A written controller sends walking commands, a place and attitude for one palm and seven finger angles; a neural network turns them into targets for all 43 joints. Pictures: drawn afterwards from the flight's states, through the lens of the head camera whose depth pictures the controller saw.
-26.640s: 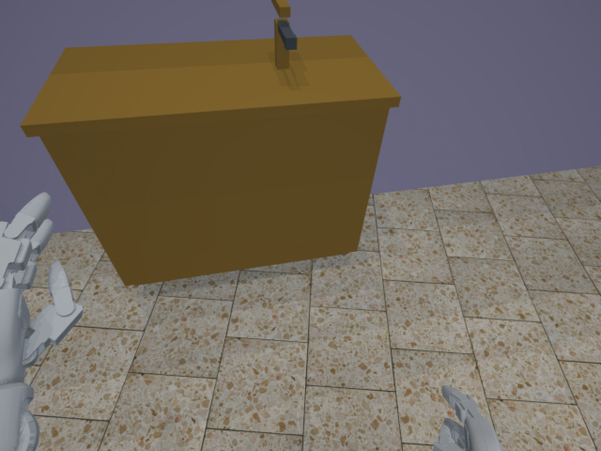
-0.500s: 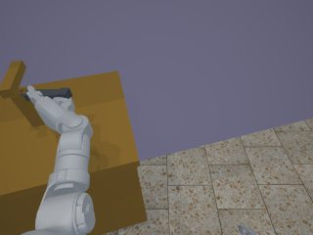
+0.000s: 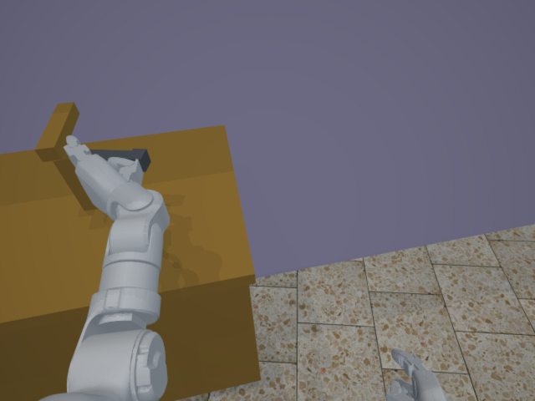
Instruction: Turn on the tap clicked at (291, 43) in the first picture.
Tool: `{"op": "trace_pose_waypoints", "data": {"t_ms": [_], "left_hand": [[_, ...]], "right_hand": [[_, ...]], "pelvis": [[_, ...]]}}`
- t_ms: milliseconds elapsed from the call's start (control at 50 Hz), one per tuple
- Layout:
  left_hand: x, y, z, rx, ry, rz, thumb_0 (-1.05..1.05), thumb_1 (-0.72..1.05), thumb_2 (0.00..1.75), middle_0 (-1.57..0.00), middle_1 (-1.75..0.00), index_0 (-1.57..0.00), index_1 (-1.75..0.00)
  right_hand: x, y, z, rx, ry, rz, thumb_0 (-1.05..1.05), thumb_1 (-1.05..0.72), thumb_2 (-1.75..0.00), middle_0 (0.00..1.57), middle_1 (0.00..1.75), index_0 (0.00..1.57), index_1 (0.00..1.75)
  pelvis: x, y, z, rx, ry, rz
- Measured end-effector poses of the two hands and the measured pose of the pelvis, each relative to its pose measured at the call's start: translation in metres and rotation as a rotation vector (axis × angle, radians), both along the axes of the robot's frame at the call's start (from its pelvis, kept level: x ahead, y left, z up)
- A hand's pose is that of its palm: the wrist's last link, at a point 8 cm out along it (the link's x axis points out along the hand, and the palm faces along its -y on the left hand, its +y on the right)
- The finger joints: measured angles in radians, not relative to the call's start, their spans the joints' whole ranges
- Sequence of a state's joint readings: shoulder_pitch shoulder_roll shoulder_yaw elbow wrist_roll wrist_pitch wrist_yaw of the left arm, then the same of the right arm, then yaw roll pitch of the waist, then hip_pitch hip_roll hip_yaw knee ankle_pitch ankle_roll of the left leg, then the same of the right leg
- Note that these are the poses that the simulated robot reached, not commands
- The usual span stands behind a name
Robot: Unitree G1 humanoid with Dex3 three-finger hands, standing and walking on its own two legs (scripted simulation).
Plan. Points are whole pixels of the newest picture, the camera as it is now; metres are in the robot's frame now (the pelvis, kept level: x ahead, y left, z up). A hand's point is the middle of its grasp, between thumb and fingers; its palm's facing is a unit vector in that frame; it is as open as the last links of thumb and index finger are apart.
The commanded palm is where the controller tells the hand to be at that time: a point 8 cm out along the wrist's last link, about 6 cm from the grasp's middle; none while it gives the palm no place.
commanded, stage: lift the hand up off the lever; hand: left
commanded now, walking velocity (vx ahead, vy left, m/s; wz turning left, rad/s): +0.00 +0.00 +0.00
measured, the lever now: (139, 160) +0.46 +0.26 +0.13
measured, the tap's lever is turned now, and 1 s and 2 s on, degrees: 74 75 75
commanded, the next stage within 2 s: draw the hand back beside the body in 1.68 s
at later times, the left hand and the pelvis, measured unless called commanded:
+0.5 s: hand (137, 160) +0.40 +0.23 +0.18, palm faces +0.80 -0.60 -0.03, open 7.8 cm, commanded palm +0.35 +0.25 +0.18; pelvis +0.00 +0.00 +0.00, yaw -1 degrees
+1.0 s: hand (136, 150) +0.40 +0.22 +0.20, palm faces +0.79 -0.62 -0.01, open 7.8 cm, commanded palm +0.34 +0.24 +0.20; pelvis +0.01 -0.01 +0.01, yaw -1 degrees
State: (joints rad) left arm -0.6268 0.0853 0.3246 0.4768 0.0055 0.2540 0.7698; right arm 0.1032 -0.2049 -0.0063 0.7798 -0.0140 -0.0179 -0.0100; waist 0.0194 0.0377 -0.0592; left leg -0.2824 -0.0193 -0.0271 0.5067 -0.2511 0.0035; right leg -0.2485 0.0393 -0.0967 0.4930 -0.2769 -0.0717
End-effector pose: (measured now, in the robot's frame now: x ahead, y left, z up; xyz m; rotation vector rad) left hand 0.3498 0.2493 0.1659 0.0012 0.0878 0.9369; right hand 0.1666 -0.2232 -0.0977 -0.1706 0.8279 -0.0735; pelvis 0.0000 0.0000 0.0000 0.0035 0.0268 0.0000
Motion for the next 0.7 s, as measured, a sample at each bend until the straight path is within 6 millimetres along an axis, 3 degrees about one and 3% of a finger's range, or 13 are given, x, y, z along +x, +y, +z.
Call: {"op": "trace_pose_waypoints", "data": {"t_ms": [360, 700], "left_hand": [[0.003, -0.006, 0.007, -0.015, -0.004, -0.015, 0.01, 0.90, 0.90, -0.13, -0.15, -0.15, -0.15], [-0.006, -0.008, 0.022, -0.008, -0.015, -0.028, 0.01, 0.90, 0.90, -0.15, -0.15, -0.15, -0.15]], "right_hand": [[-0.023, -0.010, -0.009, 0.001, 0.069, -0.050, 0.01, -0.91, -0.89, 0.21, 0.30, 0.20, 0.30], [0.002, -0.009, 0.003, 0.008, -0.008, -0.018, 0.01, -0.91, -0.90, 0.20, 0.30, 0.20, 0.30]], "pelvis": [[0.005, 0.002, 0.002, 0.004, -0.013, -0.016], [0.002, -0.004, 0.004, 0.005, -0.035, -0.008]]}}
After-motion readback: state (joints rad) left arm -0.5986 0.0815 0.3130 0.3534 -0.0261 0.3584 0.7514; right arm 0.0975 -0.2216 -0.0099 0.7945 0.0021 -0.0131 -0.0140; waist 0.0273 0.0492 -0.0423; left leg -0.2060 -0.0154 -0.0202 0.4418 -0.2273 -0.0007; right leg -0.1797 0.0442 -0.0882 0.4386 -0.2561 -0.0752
